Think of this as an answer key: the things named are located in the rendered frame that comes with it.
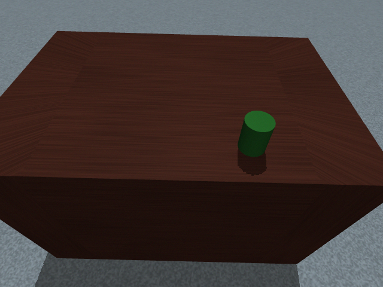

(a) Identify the can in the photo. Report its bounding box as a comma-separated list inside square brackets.
[238, 111, 276, 157]

